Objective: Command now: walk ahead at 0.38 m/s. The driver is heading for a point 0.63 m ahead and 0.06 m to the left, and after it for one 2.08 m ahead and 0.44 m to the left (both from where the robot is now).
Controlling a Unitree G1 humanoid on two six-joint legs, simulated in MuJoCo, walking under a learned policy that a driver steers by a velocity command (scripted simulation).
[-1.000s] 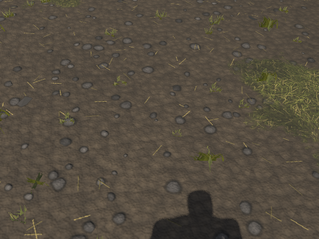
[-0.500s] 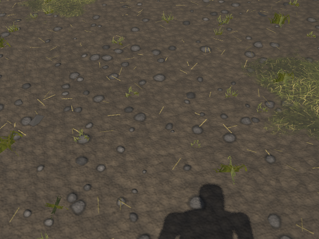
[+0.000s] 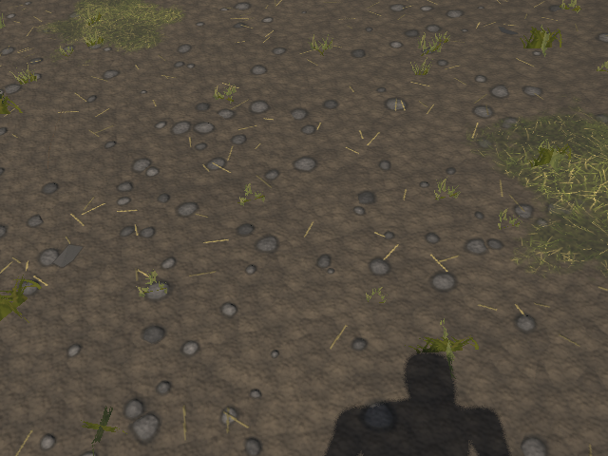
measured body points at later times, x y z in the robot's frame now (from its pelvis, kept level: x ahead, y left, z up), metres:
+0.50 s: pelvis +0.25 +0.05 -0.01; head +0.29 +0.05 +0.44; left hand +0.20 +0.30 -0.15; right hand +0.43 -0.19 -0.12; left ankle +0.34 +0.14 -0.73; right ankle +0.06 -0.10 -0.64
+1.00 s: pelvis +0.43 +0.04 +0.00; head +0.45 +0.02 +0.45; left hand +0.56 +0.28 -0.13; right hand +0.48 -0.22 -0.16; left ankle +0.35 +0.14 -0.73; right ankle +0.51 -0.07 -0.73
